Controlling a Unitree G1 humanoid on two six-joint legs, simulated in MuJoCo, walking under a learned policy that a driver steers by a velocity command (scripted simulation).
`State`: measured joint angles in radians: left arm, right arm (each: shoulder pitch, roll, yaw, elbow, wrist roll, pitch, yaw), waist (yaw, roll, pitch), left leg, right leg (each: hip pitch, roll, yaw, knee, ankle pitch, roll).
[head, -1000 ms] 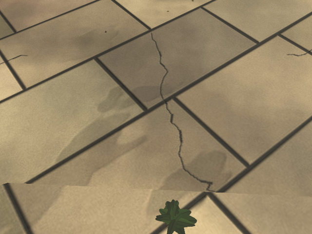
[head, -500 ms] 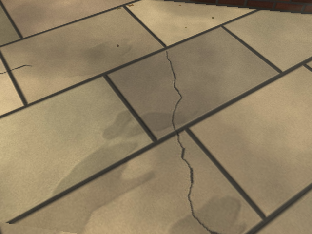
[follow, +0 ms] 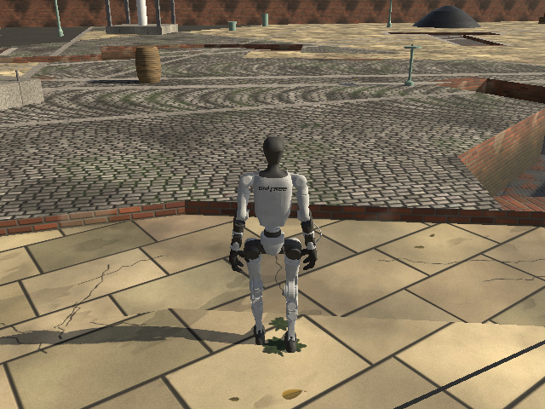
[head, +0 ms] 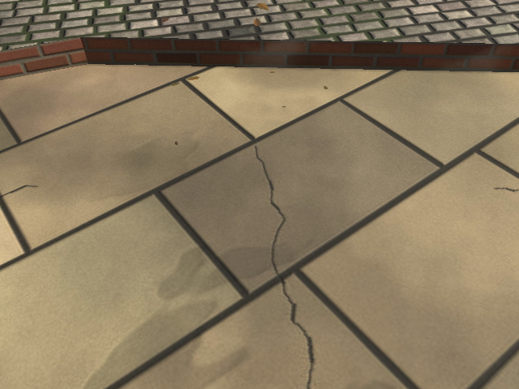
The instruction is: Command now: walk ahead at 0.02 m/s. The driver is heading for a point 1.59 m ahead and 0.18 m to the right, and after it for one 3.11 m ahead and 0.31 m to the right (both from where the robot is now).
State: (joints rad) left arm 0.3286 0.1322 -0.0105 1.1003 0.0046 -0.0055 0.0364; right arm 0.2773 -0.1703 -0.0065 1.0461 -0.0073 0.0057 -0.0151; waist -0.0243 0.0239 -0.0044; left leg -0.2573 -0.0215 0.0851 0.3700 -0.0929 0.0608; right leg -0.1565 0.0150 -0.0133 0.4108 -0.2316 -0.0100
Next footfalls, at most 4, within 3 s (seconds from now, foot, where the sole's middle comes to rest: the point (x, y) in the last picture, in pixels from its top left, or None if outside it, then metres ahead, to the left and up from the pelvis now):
2.10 right None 0.61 -0.13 -0.94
2.54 left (252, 317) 0.86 0.05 -0.94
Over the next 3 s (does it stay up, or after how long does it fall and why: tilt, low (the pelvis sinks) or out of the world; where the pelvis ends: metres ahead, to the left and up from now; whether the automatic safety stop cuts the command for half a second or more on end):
stays up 0.96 -0.04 -0.17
